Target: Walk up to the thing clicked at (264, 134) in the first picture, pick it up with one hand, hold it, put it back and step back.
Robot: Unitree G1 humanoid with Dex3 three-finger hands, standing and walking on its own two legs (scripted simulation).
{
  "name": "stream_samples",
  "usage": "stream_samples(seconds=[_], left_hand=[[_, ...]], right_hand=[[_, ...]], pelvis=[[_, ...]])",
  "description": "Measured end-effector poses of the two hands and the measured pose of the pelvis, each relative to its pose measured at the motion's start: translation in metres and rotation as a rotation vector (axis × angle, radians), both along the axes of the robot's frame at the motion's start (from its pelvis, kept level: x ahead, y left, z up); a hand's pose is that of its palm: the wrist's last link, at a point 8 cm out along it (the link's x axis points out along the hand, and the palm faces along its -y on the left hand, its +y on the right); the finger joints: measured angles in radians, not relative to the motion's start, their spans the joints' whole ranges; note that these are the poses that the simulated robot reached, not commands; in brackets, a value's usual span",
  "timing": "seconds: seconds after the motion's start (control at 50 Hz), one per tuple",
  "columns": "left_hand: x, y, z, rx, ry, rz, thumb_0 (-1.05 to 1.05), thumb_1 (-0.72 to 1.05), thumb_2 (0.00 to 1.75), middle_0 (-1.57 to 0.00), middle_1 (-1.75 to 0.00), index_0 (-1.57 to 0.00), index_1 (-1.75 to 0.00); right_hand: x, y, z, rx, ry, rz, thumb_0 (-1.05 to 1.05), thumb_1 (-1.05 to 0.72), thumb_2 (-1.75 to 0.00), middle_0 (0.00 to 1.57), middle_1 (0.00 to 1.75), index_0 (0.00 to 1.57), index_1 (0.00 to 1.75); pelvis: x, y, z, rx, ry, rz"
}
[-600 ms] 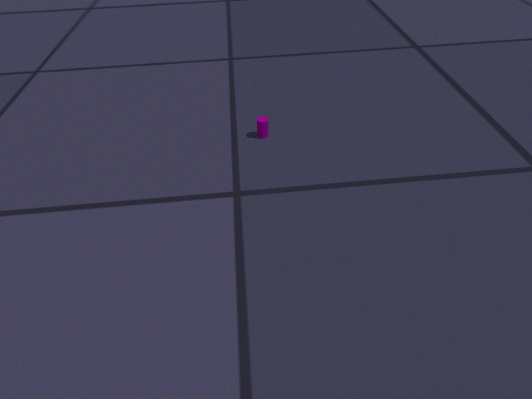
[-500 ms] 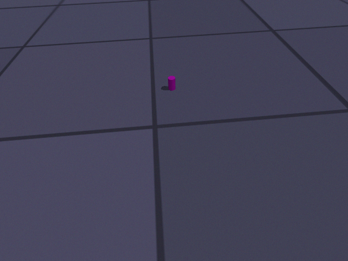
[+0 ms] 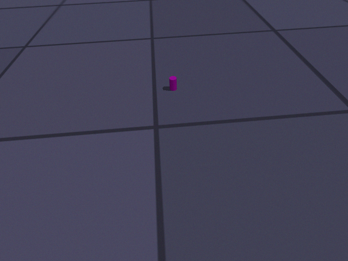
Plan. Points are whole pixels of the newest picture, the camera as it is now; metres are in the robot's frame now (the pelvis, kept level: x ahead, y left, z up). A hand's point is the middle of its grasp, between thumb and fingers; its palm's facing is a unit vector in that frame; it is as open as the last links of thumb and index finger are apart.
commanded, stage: stand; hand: left
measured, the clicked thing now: (173, 83) +1.80 +0.04 -0.72
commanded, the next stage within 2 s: walk up in 0.52 s
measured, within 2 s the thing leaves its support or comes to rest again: neither
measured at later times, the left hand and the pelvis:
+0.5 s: hand out of the picture +0.07 +0.25 -0.16, palm faces -0.01 -0.94 -0.34, open 7.4 cm; pelvis +0.00 +0.00 +0.00, yaw +0 degrees
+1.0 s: hand out of the picture +0.18 +0.20 -0.13, palm faces -0.02 -0.91 -0.42, open 7.4 cm; pelvis +0.11 -0.09 -0.01, yaw -3 degrees
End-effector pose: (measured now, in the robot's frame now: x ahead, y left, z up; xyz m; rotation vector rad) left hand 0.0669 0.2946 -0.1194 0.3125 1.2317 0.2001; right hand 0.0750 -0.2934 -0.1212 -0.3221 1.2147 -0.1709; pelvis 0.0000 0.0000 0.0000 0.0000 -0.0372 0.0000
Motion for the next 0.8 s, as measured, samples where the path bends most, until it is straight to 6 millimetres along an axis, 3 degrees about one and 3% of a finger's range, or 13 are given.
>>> stream_samples(seconds=[0.56,0.66,0.74,0.8], left_hand=[[-0.001,0.003,0.001,-0.014,-0.019,-0.002,0.01,0.91,0.9,-0.21,-0.3,-0.21,-0.3],[0.016,0.01,0.008,0.01,-0.016,-0.052,0.01,0.91,0.9,-0.21,-0.3,-0.21,-0.3],[0.048,0.006,0.021,0.034,-0.047,-0.095,0.01,0.91,0.9,-0.21,-0.3,-0.21,-0.3],[0.075,-0.005,0.028,0.063,-0.071,-0.12,0.01,0.91,0.9,-0.21,-0.3,-0.21,-0.3]], right_hand=[[-0.004,-0.003,0.004,0.005,-0.018,-0.007,0.01,-0.9,-0.9,0.2,0.3,0.2,0.3],[-0.013,-0.026,0.009,-0.002,-0.081,-0.054,0.0,-0.9,-0.9,0.21,0.3,0.2,0.3],[-0.027,-0.058,0.009,-0.027,-0.035,-0.091,0.0,-0.9,-0.9,0.21,0.3,0.2,0.3],[-0.025,-0.088,0.002,-0.038,-0.006,-0.116,0.01,-0.9,-0.9,0.21,0.3,0.2,0.3]], pelvis=[[0.001,0.0,0.0,0.002,0.001,-0.004],[0.01,-0.009,-0.003,0.014,0.019,-0.041],[0.026,-0.027,-0.004,0.02,0.013,-0.057],[0.045,-0.045,-0.009,0.026,0.004,-0.074]])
